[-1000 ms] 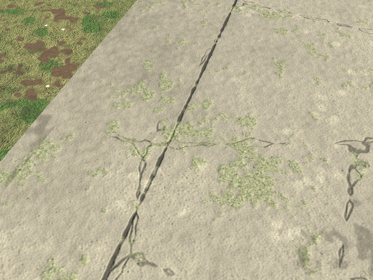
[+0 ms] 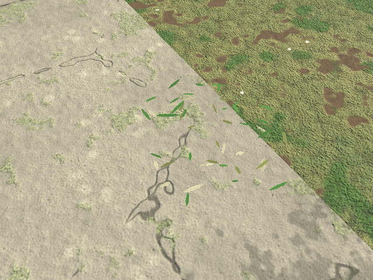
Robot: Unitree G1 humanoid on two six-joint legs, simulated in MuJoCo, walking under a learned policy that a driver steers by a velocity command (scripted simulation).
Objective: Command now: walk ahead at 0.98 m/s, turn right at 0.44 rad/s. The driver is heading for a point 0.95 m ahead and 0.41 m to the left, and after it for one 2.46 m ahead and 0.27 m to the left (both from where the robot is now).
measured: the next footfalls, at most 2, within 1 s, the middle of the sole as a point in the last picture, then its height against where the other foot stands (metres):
right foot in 0.28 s outside the picture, level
left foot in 0.74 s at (150, 201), level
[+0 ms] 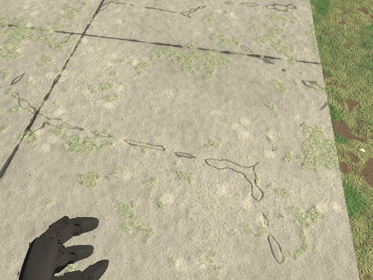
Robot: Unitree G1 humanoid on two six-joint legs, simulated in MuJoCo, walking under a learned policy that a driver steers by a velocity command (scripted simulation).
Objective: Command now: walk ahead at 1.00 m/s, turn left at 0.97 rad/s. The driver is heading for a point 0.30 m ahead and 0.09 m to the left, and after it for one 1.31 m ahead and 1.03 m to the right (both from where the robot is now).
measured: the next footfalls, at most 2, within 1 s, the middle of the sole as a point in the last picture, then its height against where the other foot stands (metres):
right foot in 0.18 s outside the picture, level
left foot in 0.60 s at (156, 276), level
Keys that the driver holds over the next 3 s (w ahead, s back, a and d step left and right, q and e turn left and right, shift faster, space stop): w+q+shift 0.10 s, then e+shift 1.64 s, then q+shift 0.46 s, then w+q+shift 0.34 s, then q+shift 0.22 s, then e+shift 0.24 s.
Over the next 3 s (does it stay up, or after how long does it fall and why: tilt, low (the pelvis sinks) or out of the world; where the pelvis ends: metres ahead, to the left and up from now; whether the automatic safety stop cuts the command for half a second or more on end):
stays up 0.70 -0.31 0.00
